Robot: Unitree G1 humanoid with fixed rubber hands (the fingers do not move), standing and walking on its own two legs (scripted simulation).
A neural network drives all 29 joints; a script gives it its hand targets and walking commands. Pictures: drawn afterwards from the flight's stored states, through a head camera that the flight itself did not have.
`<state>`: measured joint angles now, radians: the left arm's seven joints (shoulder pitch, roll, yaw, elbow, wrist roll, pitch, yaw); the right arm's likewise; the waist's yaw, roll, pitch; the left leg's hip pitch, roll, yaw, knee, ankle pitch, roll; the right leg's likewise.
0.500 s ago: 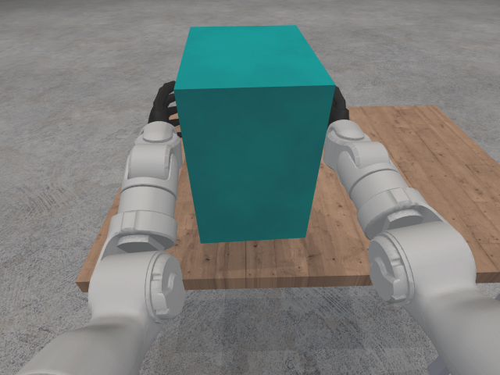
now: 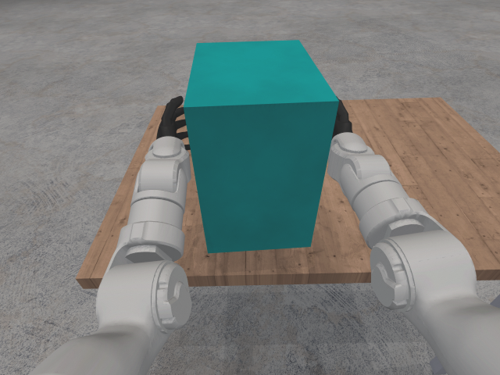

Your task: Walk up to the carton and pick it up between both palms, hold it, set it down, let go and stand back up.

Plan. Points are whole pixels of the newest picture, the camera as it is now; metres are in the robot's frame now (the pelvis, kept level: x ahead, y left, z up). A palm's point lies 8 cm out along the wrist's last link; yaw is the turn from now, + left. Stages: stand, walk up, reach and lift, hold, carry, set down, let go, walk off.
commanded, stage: set down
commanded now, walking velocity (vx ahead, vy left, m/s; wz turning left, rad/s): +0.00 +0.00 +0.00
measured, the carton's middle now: (253, 145) +0.45 -0.01 +0.18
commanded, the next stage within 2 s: none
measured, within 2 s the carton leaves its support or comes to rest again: rests again in 1.36 s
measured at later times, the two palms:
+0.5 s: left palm (179, 158) +0.42 +0.12 +0.18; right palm (338, 155) +0.41 -0.15 +0.17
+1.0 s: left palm (186, 171) +0.43 +0.11 +0.14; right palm (336, 171) +0.42 -0.16 +0.12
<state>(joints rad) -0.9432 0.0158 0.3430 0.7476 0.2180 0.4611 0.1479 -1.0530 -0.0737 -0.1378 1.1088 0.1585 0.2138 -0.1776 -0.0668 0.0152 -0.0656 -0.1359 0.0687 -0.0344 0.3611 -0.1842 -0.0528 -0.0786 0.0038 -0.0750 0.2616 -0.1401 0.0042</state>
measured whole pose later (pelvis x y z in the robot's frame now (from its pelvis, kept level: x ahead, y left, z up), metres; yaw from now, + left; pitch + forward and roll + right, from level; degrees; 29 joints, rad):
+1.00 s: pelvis +0.01 +0.00 +0.00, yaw -2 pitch +3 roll -1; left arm -0.87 -0.06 0.37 0.83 0.26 0.26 0.18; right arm -0.90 -0.03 -0.35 1.08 -0.10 0.05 -0.09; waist -0.02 0.01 -0.07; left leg -0.22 0.07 0.00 0.34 -0.18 -0.05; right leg -0.18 0.00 -0.04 0.25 -0.13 0.01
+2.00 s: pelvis +0.01 +0.00 +0.00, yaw -3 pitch +1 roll +0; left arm -0.80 -0.13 0.48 0.73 0.38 0.20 0.10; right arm -0.84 0.07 -0.56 0.97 -0.31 -0.05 0.01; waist 0.00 -0.02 -0.01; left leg -0.15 0.06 0.02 0.29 -0.16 -0.04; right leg -0.15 -0.01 -0.03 0.27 -0.14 0.01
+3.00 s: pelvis +0.01 +0.00 +0.00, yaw -3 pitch +0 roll +0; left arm -0.75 -0.16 0.50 0.62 0.43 0.17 0.07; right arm -0.81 0.11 -0.58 0.89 -0.37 -0.10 0.05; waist 0.00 -0.03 0.05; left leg -0.11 0.05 0.04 0.28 -0.16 -0.04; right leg -0.13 -0.01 -0.01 0.29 -0.15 0.01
